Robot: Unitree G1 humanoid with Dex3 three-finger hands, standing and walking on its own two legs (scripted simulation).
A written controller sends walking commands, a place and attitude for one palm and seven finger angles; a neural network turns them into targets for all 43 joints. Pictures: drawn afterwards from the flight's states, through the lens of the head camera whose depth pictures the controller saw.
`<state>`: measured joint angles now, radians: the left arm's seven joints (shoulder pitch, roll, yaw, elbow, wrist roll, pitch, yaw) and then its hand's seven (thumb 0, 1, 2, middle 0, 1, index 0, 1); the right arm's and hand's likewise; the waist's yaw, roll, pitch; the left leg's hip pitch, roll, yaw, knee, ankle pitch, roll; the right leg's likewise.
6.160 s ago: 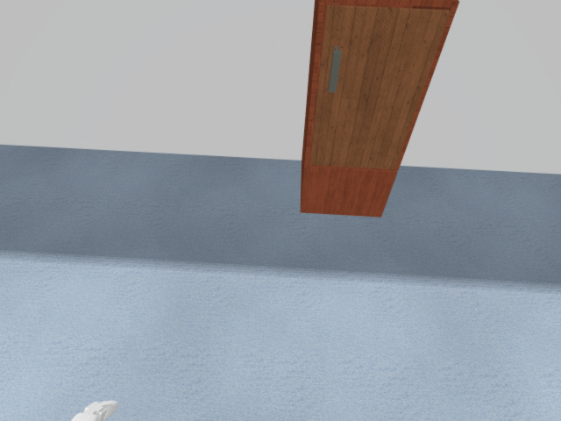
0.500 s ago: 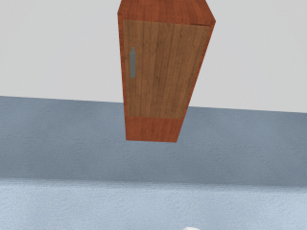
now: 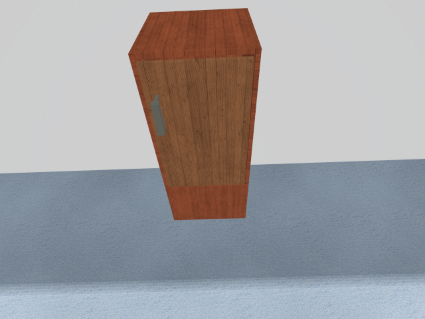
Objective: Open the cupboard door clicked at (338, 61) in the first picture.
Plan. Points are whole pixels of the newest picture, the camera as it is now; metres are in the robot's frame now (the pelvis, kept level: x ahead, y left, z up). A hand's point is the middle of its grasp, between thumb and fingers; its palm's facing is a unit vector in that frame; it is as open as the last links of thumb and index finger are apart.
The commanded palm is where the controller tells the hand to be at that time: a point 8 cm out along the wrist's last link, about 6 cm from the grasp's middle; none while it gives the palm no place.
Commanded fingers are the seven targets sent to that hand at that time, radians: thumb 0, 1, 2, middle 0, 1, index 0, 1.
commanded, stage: take the last steps up to it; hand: left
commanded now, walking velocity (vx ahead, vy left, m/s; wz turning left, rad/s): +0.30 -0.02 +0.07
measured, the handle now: (159, 115) +0.74 +0.21 -0.03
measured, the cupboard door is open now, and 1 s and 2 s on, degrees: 0 0 0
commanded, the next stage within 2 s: come to a stop and stand still in 0.34 s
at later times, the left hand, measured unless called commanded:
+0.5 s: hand out of the picture +0.07 +0.15 -0.19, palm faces +0.14 -0.98 -0.14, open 7.4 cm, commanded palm none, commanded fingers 0.00 0.90 0.90 -0.20 -0.30 -0.20 -0.30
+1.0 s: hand (162, 266) +0.28 +0.15 -0.16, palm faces +0.04 -0.94 -0.32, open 7.3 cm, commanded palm none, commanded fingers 0.00 0.90 0.90 -0.20 -0.30 -0.20 -0.30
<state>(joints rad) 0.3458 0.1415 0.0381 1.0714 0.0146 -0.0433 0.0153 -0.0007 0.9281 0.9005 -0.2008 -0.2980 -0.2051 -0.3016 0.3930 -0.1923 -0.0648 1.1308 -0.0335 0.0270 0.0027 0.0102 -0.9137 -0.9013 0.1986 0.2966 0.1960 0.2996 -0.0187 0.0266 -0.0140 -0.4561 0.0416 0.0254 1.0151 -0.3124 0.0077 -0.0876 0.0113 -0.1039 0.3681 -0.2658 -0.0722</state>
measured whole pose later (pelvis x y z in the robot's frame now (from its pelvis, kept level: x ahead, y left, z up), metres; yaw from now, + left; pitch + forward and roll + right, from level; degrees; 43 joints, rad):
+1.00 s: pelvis +0.22 -0.05 -0.01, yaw +1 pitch -1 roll +3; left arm 0.18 0.16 0.03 0.95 0.02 0.01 0.03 0.00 0.91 0.90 -0.20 -0.30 -0.20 -0.30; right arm 0.17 -0.25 -0.09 1.01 -0.02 0.08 -0.02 0.00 -0.92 -0.90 0.20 0.30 0.19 0.30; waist 0.00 0.06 0.11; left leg -0.44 -0.04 -0.02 1.15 -0.49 -0.04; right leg -0.33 -0.06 -0.07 0.60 -0.25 -0.04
